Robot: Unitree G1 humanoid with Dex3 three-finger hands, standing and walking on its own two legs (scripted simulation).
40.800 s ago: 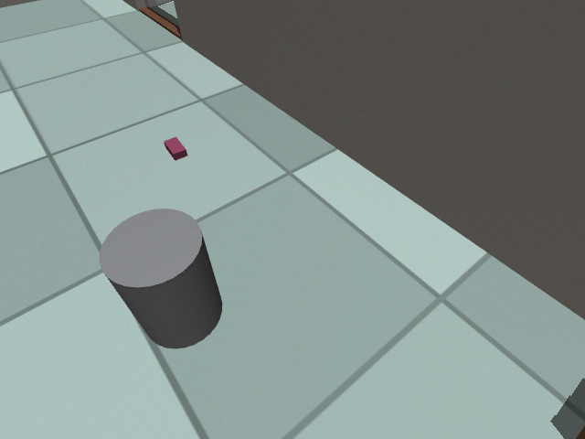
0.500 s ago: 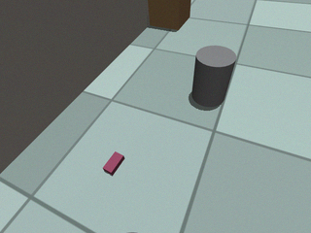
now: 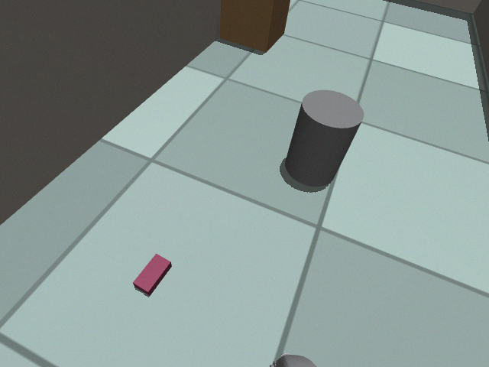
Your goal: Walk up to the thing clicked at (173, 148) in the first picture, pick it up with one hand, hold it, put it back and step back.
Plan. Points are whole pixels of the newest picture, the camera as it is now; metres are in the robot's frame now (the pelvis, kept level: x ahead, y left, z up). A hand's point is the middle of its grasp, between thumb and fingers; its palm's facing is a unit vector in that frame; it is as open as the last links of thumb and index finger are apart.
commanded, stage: walk up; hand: left
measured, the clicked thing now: (153, 274) +0.57 +0.32 -0.75
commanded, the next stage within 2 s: stand in 1.54 s
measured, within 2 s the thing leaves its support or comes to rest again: neither
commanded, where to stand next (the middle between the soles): +0.10 -0.04 m, yaw +0 degrees
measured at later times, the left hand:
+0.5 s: hand out of the picture +0.14 +0.22 -0.14, palm faces -0.03 -0.94 -0.34, open 7.4 cm
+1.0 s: hand out of the picture +0.12 +0.23 -0.14, palm faces -0.01 -0.94 -0.33, open 7.4 cm
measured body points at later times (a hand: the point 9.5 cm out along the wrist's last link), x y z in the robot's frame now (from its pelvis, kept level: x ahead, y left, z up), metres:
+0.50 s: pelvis +0.03 -0.03 +0.00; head +0.03 -0.03 +0.45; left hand +0.14 +0.27 -0.12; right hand +0.09 -0.32 -0.13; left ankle +0.06 +0.10 -0.73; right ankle +0.06 -0.15 -0.73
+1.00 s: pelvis +0.05 -0.02 +0.01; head +0.06 -0.02 +0.46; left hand +0.12 +0.28 -0.12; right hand +0.13 -0.33 -0.12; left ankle +0.06 +0.10 -0.73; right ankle +0.06 -0.15 -0.73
